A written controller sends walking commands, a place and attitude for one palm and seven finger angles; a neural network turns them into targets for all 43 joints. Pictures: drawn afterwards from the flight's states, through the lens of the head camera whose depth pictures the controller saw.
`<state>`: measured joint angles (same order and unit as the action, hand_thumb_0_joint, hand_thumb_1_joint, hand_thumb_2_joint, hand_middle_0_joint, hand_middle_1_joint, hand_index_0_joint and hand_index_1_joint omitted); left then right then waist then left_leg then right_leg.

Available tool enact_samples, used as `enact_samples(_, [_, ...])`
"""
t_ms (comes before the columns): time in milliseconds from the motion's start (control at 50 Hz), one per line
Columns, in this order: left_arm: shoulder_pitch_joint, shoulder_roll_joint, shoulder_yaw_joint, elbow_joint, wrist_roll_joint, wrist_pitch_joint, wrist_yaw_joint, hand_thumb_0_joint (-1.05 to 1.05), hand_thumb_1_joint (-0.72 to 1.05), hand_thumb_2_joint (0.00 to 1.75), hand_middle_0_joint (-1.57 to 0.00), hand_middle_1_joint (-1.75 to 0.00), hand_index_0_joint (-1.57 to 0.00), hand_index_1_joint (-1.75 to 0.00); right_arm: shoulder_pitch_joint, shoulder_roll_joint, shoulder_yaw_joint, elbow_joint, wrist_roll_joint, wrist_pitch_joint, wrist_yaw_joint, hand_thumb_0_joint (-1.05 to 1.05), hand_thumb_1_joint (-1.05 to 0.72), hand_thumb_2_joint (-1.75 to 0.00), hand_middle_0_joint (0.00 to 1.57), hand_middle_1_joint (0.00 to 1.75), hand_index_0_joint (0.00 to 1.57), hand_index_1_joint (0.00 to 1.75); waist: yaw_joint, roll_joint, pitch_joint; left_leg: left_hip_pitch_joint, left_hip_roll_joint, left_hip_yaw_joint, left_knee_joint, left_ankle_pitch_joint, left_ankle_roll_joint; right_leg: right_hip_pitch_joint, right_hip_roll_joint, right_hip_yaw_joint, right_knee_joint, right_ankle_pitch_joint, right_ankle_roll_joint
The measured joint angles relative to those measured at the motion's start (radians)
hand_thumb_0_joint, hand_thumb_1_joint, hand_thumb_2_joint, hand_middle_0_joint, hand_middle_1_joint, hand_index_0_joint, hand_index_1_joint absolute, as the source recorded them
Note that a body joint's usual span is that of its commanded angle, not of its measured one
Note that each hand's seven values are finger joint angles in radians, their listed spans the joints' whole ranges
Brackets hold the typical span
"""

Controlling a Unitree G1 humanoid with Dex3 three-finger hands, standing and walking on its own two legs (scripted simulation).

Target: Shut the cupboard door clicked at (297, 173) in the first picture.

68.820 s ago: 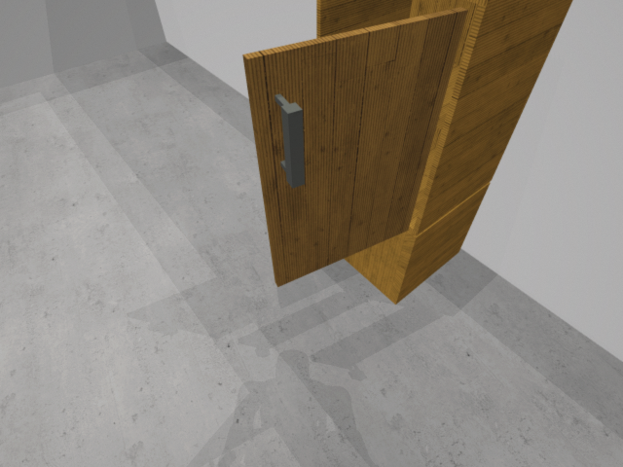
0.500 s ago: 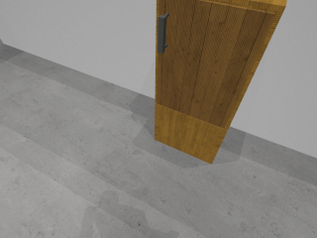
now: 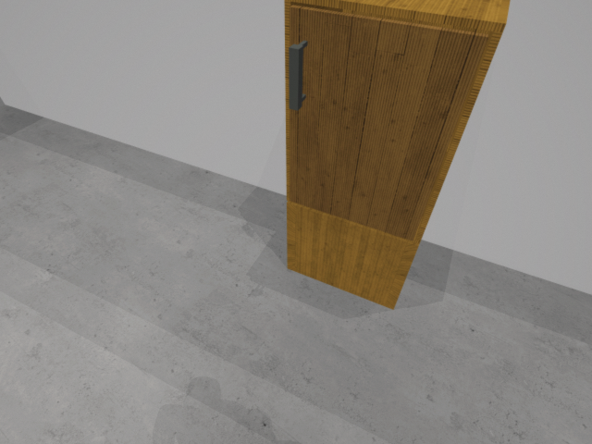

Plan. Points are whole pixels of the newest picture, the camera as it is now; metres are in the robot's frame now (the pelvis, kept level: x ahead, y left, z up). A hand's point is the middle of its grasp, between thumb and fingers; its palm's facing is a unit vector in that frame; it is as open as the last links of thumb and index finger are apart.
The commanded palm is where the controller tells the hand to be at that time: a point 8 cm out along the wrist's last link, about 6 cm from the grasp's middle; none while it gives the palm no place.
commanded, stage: let the arm hang, fingers relaxed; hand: left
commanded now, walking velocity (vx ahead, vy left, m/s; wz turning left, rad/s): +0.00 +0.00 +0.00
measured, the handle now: (299, 75) +0.90 +0.04 +0.10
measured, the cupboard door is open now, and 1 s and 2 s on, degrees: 0 0 0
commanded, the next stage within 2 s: look to check the result in 0.12 s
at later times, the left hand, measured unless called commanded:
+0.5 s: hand out of the picture -0.05 +0.15 -0.18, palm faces +0.04 -0.98 -0.18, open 7.4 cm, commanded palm none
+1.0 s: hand out of the picture -0.01 +0.16 -0.18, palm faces +0.02 -0.98 -0.18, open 7.4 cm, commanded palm none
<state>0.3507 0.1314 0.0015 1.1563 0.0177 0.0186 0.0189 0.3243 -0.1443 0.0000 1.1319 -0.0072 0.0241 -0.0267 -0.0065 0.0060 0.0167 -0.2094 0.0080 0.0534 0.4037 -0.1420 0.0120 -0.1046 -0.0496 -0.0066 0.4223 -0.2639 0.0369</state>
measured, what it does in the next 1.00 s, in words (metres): stands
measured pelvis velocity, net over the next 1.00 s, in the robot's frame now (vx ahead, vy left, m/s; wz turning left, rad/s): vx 0.01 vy -0.01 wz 0.00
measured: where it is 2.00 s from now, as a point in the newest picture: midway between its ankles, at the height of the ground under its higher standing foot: outside the picture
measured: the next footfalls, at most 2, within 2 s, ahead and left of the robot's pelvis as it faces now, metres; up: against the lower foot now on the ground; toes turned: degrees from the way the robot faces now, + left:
none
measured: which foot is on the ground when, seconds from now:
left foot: down 0.00-1.00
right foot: down 0.00-1.00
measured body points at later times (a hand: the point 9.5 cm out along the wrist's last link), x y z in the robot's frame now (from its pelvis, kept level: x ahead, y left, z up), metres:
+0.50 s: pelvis -0.01 -0.01 +0.00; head -0.01 -0.02 +0.45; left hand -0.05 +0.20 -0.16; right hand -0.04 -0.22 -0.17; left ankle +0.05 +0.11 -0.74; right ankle -0.02 -0.14 -0.74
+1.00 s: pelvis +0.01 -0.01 +0.00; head +0.02 -0.01 +0.45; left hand -0.01 +0.21 -0.16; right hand +0.00 -0.24 -0.16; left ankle +0.05 +0.11 -0.74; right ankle -0.02 -0.14 -0.74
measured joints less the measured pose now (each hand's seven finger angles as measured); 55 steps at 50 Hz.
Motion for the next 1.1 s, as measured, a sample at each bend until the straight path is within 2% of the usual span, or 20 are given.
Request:
enact_samples(380, [0.008, -0.01, 0.011, 0.006, 0.002, -0.008, 0.009, 0.0, 0.91, 0.9, -0.2, -0.3, -0.2, -0.3, 0.011, 0.019, -0.009, 0.001, -0.001, 0.001, -0.002, 0.0, -0.91, -0.9, 0.2, 0.3, 0.2, 0.29, -0.005, 0.011, 0.009, -0.03, 0.018, -0.007, 0.019, 0.005, -0.013, -0.032, 0.018, -0.004, 0.025, 0.001, -0.014])
enact_samples(1100, [-0.069, 0.027, 0.013, -0.007, 0.0, -0.019, 0.005, 0.0, 0.91, 0.9, -0.2, -0.3, -0.2, -0.3, -0.071, -0.012, -0.006, -0.005, 0.001, -0.013, -0.001, 0.0, -0.91, -0.9, 0.2, 0.3, 0.2, 0.29, 0.0, -0.004, 0.034, -0.013, 0.027, -0.009, 0.01, -0.018, -0.021, 0.001, 0.028, -0.006, -0.023, -0.002, -0.019])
